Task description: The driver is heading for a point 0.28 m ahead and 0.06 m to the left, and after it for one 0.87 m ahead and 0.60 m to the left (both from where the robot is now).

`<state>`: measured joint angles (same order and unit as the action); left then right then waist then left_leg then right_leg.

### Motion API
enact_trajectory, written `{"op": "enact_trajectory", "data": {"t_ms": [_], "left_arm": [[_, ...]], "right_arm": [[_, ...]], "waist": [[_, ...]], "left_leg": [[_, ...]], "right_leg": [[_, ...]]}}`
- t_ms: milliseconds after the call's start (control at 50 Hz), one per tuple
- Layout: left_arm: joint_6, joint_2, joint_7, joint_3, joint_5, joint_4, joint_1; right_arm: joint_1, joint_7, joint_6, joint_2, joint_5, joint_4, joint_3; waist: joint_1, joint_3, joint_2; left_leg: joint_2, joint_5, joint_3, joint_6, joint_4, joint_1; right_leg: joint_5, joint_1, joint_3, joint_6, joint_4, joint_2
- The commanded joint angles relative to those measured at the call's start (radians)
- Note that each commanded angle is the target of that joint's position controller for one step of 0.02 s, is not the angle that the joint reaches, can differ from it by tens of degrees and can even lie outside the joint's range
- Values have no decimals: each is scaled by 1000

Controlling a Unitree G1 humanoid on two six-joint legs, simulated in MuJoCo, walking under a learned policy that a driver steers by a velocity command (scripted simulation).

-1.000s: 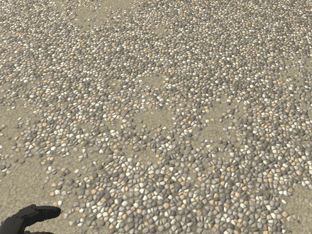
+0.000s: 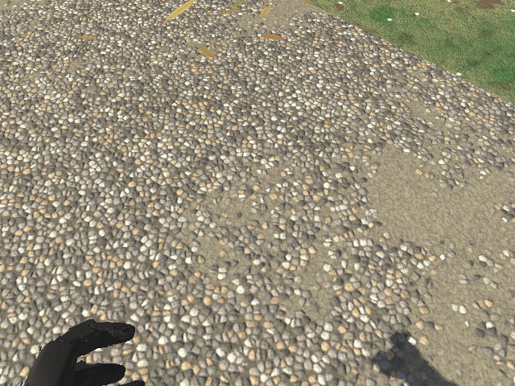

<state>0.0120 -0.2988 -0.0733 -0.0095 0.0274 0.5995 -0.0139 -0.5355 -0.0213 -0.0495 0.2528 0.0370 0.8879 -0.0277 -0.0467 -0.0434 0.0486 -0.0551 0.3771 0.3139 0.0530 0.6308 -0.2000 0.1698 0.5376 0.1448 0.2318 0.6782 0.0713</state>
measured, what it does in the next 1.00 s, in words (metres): walks ahead: left foot, then right foot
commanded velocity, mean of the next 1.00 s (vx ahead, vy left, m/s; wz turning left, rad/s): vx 0.27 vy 0.00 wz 0.16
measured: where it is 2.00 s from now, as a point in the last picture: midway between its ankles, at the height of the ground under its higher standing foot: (105, 313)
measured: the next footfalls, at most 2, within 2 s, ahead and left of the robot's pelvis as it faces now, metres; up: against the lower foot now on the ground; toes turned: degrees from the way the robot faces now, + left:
left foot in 0.38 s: +0.54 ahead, +0.07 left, +0.00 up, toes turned -8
right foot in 0.88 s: +0.45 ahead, -0.10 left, +0.00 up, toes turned +15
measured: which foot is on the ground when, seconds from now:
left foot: down 0.00-0.00, up 0.02-0.36, down 0.38-0.88, up 0.90-1.00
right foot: down 0.00-0.40, up 0.42-0.86, down 0.88-1.00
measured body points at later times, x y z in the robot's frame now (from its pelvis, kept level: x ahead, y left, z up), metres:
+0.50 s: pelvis +0.35 +0.03 +0.02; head +0.40 +0.03 +0.47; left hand +0.46 +0.29 -0.11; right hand +0.42 -0.24 -0.10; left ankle +0.50 +0.08 -0.70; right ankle +0.20 -0.05 -0.60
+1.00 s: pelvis +0.38 -0.01 +0.05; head +0.42 -0.03 +0.49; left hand +0.42 +0.30 -0.05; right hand +0.57 -0.27 -0.07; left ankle +0.40 +0.09 -0.63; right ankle +0.41 -0.11 -0.70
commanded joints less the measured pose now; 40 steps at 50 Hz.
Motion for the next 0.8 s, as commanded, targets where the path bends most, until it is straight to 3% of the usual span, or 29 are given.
{"op": "enact_trajectory", "data": {"t_ms": [20,40,60,80,120,160,200,240,300,340,360,380,400,420,440,460,480,500,520,600,700,800], "left_arm": [[-14,-297,55,-115,16,83,360],[-22,-282,64,-120,7,58,425],[-12,-237,76,-112,2,83,398],[3,-189,83,-97,1,100,357],[39,-132,90,-71,-7,104,289],[63,-113,79,-59,-24,138,301],[73,-117,71,-59,-23,165,305],[76,-95,66,-54,-27,187,320],[78,-83,70,-49,-34,232,400],[75,-112,82,-56,-22,243,395],[71,-131,90,-63,-19,242,363],[65,-141,94,-66,-25,238,317],[61,-121,96,-63,-33,223,328],[49,26,99,-39,-69,252,613],[37,-48,109,-44,-44,296,615],[30,-80,105,-50,-25,280,512],[23,-85,99,-46,-1,259,421],[10,-79,93,-44,14,238,353],[-11,-67,87,-42,25,228,352],[-51,-24,94,-26,6,207,330],[-68,-51,113,-29,-2,164,209],[-40,-40,124,-24,-23,151,205]], "right_arm": [[93,12,-12,102,2,-210,-25],[186,13,-36,160,-13,-269,-25],[236,13,-50,168,-23,-269,-19],[230,11,-52,165,-24,-249,-16],[180,13,-17,138,1,-217,-9],[177,25,12,111,8,-209,-6],[239,35,15,67,1,-224,6],[295,40,7,41,-12,-228,17],[361,33,-2,51,-18,-223,16],[294,25,-12,90,-6,-196,2],[191,20,-20,115,0,-157,-9],[71,18,-35,128,6,-113,-16],[-2,12,-47,191,9,-83,-30],[30,21,-44,233,14,-95,-34],[41,28,-27,197,-26,-120,-34],[146,22,-17,156,-43,-130,-26],[245,18,-6,94,-44,-139,-7],[260,16,-1,80,-46,-135,0],[247,16,9,102,-48,-122,-7],[247,27,34,168,-21,-120,-42],[260,29,82,181,-18,-151,-74],[286,31,110,187,-18,-171,-101]], "waist": [[106,221,175],[182,355,49],[154,191,-44],[89,46,-125],[-2,-11,-174],[-27,-11,-144],[-19,-8,-85],[20,16,-31],[82,45,-10],[52,69,17],[-1,91,33],[-78,109,16],[-98,156,-84],[44,362,-340],[8,470,-182],[26,341,-126],[50,216,-69],[50,147,-71],[64,125,-100],[86,132,-113],[47,95,-185],[27,94,-214]], "left_leg": [[38,144,-142,-45,976,902],[40,48,-335,-50,1021,1017],[-7,-28,-344,-49,942,1056],[-45,-60,-332,-45,844,995],[-80,-16,-337,-19,715,805],[-84,-10,-317,-7,542,718],[-46,-156,-263,-25,354,683],[-2,-366,-218,-47,139,614],[58,-566,-203,-76,-27,577],[94,-537,-228,-103,-79,504],[102,-518,-247,-115,-97,427],[74,-617,-269,-128,-194,329],[-51,-1099,-353,-161,-175,204],[-392,-1670,-703,-383,-32,-101],[-377,-1555,-795,-407,-102,-75],[-321,-1269,-728,-393,-184,71],[-259,-1028,-668,-362,-237,197],[-215,-965,-630,-334,-272,282],[-178,-908,-612,-318,-305,358],[-104,-626,-600,-290,-343,479],[-64,30,-736,-244,-438,544],[-35,110,-831,-188,-456,535]], "right_leg": [[-15,-951,-635,162,-101,-275],[142,-995,-859,235,-304,-338],[77,-849,-824,199,-403,-357],[-136,-647,-717,162,-415,-337],[-590,-396,-516,121,-397,-274],[-770,-298,-376,77,-413,-206],[-914,-282,-253,17,-406,-114],[-881,-299,-180,-43,-405,-56],[-816,-431,-193,-88,-381,-81],[-858,-500,-224,-119,-283,-116],[-880,-514,-231,-133,-186,-126],[-802,-505,-212,-148,-22,-103],[-449,-428,-172,-168,254,-9],[506,-171,-213,-214,648,134],[430,-152,-348,-201,715,131],[341,-124,-347,-210,702,88],[303,-94,-299,-215,626,38],[282,-91,-259,-220,570,4],[260,-128,-220,-229,536,-11],[266,-153,-193,-259,402,-16],[226,-118,-202,-266,238,-16],[223,-195,-215,-235,43,28]]}}
Over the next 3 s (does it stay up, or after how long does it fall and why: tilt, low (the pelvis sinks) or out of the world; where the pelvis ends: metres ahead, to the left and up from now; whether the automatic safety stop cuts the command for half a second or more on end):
stays up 0.82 0.79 0.04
